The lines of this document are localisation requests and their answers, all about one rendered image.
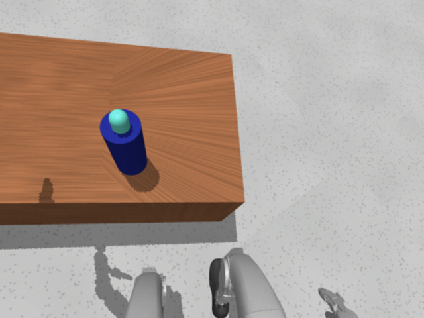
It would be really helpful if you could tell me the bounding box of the bottle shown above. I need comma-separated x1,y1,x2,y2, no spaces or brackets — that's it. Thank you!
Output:
100,109,147,176

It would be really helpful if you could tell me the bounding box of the right robot foot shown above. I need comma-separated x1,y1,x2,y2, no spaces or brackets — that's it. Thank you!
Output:
209,258,229,318

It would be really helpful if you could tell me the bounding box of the right robot hand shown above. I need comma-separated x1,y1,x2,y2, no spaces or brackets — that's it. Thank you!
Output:
318,288,358,318

